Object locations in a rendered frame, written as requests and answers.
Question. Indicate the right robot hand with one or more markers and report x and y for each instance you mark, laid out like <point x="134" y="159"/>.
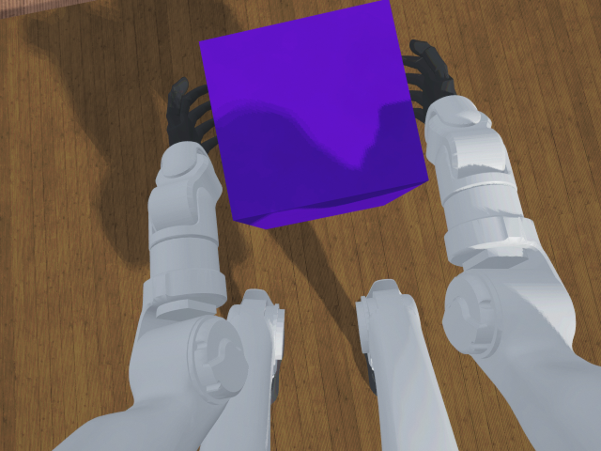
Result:
<point x="434" y="80"/>

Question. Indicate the robot right upper arm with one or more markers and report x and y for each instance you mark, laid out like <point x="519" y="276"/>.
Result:
<point x="518" y="325"/>

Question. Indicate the right robot shin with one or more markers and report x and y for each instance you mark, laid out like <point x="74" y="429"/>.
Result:
<point x="386" y="284"/>

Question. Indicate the carton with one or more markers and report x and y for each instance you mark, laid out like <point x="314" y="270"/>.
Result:
<point x="313" y="116"/>

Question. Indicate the left robot hand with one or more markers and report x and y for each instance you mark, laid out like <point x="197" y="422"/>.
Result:
<point x="181" y="122"/>

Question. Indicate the robot left upper arm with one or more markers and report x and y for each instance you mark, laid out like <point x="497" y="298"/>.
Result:
<point x="182" y="376"/>

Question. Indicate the robot right thigh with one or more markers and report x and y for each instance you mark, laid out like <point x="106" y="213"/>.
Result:
<point x="412" y="413"/>

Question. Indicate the right robot forearm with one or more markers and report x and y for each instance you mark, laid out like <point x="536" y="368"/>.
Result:
<point x="477" y="188"/>

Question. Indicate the left robot forearm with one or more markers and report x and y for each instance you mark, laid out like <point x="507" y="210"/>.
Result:
<point x="185" y="279"/>

